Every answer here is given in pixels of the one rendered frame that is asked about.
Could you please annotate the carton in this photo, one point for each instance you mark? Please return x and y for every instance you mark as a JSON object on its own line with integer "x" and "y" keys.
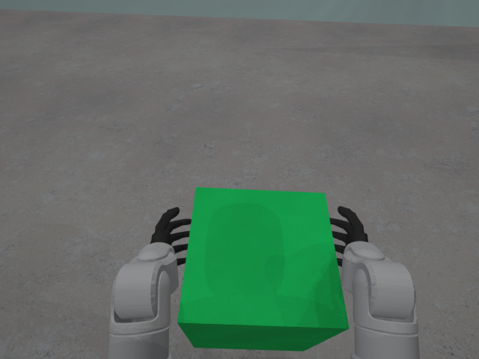
{"x": 261, "y": 271}

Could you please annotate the robot left forearm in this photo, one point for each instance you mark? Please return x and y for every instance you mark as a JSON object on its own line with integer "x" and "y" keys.
{"x": 140, "y": 312}

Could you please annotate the robot right forearm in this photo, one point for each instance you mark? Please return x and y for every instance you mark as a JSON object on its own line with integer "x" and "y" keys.
{"x": 384, "y": 304}

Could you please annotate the robot right hand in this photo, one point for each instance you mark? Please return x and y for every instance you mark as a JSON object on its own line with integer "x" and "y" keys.
{"x": 354, "y": 229}

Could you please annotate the robot left hand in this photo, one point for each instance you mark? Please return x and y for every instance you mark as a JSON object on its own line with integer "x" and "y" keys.
{"x": 164, "y": 228}

